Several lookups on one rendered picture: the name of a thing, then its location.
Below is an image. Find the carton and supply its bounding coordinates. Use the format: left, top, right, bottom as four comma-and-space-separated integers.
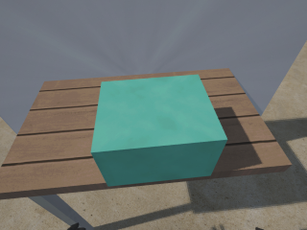
90, 74, 228, 187

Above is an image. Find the table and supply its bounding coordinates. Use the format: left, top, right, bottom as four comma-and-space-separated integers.
0, 68, 293, 230

